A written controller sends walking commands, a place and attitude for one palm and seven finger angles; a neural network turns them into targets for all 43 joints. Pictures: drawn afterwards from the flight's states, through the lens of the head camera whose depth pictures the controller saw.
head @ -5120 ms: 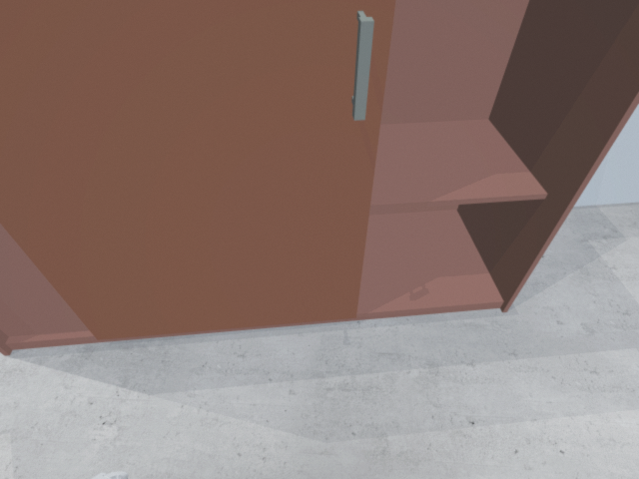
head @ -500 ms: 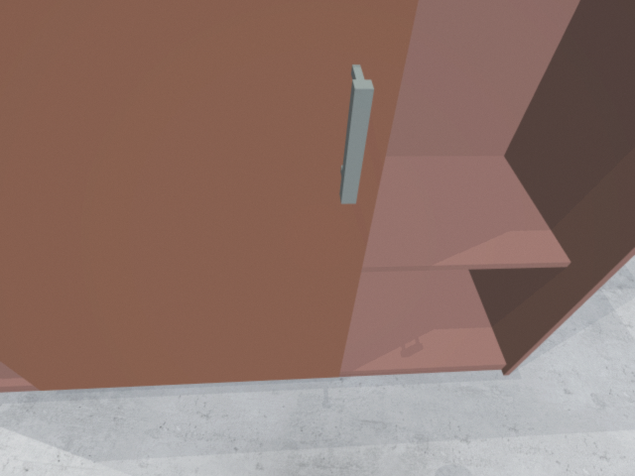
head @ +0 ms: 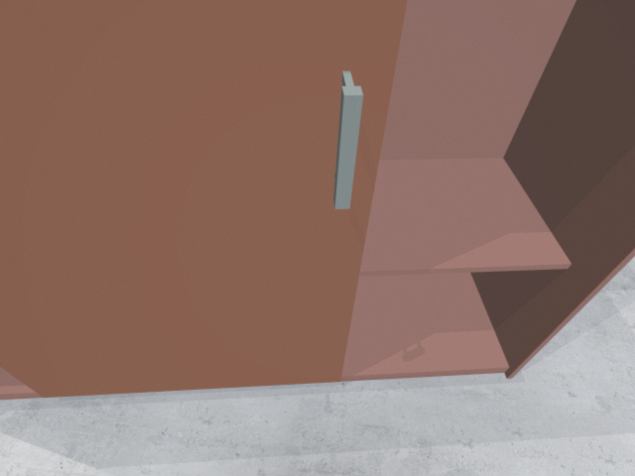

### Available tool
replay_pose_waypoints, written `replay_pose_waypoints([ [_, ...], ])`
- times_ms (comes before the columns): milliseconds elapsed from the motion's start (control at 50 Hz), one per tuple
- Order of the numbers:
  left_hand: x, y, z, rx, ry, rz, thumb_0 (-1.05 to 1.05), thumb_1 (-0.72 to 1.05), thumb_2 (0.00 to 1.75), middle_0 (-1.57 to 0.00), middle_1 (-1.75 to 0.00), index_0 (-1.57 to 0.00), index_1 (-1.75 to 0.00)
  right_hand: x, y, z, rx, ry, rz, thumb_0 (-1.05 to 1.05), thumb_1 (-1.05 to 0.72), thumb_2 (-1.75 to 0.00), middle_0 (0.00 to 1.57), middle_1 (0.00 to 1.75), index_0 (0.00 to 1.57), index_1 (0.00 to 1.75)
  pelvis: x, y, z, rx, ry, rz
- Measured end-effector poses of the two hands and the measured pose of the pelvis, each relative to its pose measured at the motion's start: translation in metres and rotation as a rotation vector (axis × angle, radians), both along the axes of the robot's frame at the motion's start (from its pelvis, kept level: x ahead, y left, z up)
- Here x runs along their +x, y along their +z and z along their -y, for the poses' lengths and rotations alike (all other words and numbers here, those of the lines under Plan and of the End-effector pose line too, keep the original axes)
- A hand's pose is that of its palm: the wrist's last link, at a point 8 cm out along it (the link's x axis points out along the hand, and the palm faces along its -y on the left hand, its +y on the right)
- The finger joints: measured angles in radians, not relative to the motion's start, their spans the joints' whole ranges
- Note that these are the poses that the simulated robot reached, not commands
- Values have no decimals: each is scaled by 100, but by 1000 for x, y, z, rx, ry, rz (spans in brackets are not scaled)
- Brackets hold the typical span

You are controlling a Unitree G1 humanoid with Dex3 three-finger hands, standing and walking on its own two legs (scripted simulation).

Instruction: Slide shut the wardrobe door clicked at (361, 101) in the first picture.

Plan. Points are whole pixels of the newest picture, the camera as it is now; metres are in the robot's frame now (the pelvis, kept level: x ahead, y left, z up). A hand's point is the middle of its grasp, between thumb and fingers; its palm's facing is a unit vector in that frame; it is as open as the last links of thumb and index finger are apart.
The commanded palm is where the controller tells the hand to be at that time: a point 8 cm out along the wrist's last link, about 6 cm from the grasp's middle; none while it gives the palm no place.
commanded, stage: look again from close up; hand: left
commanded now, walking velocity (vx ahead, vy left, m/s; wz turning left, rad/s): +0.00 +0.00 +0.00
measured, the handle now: (344, 144) +0.49 +0.00 +0.18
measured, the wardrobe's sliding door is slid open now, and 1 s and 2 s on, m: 0.56 0.56 0.56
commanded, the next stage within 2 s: shuffle to correct the standing spot in 0.14 s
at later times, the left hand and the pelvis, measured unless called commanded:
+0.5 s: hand out of the picture -0.02 +0.15 -0.18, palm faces +0.03 -0.98 -0.18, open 7.3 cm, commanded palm none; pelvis +0.01 -0.02 +0.00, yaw +2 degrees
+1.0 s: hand out of the picture -0.07 +0.06 -0.20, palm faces +0.13 -0.99 -0.08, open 7.3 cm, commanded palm none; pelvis +0.02 -0.07 -0.02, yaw +5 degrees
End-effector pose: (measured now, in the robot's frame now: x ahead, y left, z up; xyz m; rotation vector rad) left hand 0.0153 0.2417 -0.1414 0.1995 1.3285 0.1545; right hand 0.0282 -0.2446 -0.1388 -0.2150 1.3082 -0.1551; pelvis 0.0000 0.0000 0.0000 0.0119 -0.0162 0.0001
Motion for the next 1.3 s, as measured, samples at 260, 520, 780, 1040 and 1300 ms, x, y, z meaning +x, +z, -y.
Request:
replay_pose_waypoints([
  [260,-8,1,9,-3,2,-20,1,91,90,-20,-30,-20,-30,-1,0,8,2,0,-5,0,-90,-90,20,30,20,30,-1,1,8,3,-3,-1],
  [520,-40,-11,49,-58,63,-107,1,91,90,-20,-30,-20,-30,-19,-12,-2,50,-11,-88,0,-90,-90,20,30,20,30,6,-5,25,12,34,-6],
  [780,-93,-21,106,-97,204,-220,1,91,90,-20,-30,-20,-30,-16,-20,30,11,13,-185,0,-90,-90,20,30,20,30,19,-17,58,-25,108,-20],
  [1040,-67,-32,120,-153,175,-216,1,91,90,-20,-30,-20,-30,29,-5,47,-35,29,-11,0,-91,-90,20,30,20,30,23,-14,72,-28,87,0],
  [1300,41,1,131,-9,115,51,1,91,90,-20,-30,-20,-30,16,-11,124,24,1,-87,0,-90,-90,20,30,20,30,29,-7,141,-43,124,-44],
])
